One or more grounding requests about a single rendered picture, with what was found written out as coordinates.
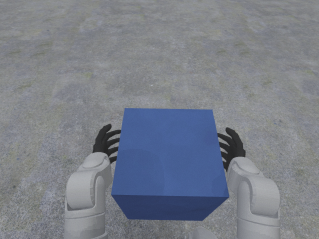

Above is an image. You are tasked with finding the robot right shin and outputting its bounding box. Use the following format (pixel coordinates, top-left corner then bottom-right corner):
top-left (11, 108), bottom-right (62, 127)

top-left (195, 226), bottom-right (205, 230)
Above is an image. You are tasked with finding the robot right hand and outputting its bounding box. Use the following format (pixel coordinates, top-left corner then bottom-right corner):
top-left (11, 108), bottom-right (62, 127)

top-left (217, 127), bottom-right (246, 172)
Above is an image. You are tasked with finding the robot right forearm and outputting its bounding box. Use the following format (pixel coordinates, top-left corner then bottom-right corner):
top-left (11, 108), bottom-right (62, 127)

top-left (227, 156), bottom-right (281, 239)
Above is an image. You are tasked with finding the robot left hand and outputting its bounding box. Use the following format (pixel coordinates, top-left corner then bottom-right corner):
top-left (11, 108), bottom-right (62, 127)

top-left (92, 124), bottom-right (121, 164)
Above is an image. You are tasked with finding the robot right thigh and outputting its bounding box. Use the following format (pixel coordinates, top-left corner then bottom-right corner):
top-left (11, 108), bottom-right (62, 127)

top-left (188, 229), bottom-right (218, 239)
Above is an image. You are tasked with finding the robot left forearm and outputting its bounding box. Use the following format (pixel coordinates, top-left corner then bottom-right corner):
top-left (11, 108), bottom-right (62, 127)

top-left (64, 152), bottom-right (113, 239)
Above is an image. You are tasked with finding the carton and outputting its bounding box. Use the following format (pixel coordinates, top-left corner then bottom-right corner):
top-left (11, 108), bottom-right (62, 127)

top-left (111, 108), bottom-right (230, 221)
